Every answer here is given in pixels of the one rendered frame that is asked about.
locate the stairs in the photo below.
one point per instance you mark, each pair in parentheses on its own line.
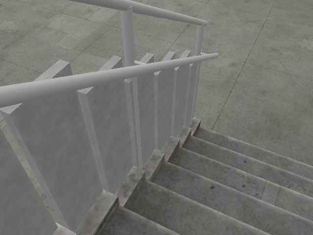
(219,185)

